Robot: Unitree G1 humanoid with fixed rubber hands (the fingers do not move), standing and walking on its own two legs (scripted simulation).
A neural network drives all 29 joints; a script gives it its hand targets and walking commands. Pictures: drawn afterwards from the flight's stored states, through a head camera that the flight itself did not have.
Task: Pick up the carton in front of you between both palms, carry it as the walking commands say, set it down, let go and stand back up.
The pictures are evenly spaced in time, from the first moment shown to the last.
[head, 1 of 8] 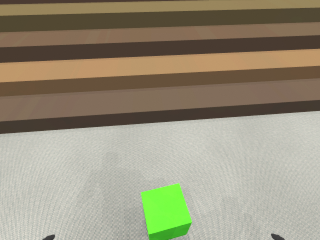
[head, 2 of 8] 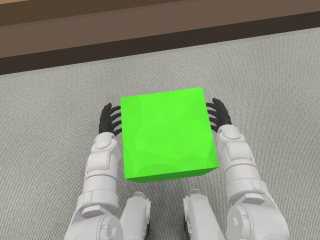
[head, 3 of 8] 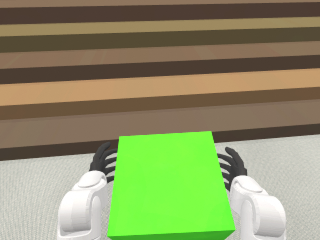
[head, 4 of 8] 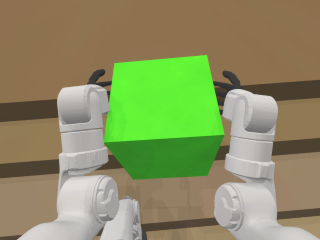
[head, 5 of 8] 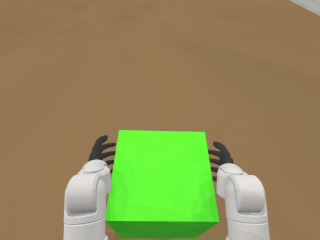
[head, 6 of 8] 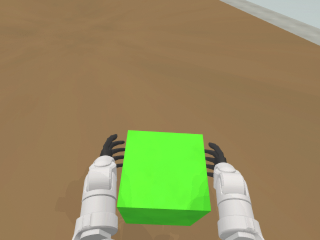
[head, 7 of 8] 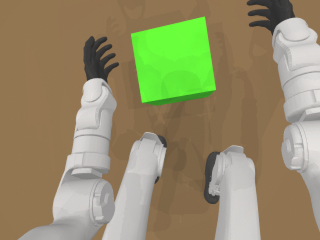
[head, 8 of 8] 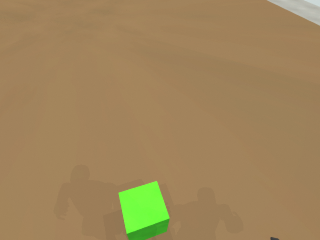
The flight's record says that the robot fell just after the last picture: no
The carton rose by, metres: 2.03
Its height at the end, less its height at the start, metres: +1.29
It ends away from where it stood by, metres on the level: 5.41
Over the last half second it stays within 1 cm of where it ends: yes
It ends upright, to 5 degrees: yes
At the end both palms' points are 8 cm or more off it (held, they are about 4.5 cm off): yes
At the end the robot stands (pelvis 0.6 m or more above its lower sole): yes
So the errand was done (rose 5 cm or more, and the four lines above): yes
